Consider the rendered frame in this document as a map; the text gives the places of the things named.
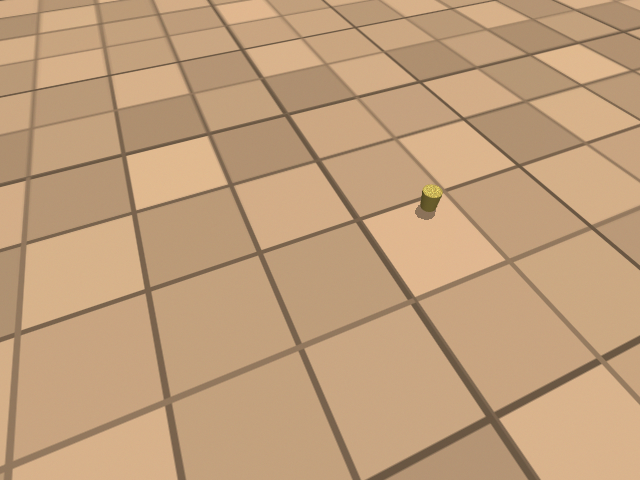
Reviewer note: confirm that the cup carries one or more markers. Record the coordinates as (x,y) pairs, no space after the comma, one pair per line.
(430,198)

